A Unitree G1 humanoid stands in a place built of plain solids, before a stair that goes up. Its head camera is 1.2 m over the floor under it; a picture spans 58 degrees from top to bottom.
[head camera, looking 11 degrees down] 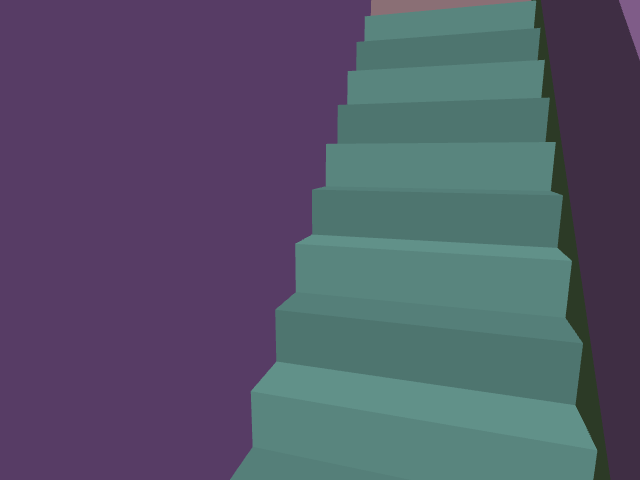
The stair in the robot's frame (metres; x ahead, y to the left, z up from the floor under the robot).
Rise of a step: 0.21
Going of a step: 0.23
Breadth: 1.03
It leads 17 degrees to the right of straight ahead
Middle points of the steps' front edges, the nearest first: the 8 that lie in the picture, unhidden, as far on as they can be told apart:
1.19 -0.26 0.42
1.40 -0.32 0.63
1.62 -0.39 0.84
1.84 -0.46 1.05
2.05 -0.52 1.26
2.27 -0.59 1.47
2.49 -0.65 1.68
2.70 -0.72 1.89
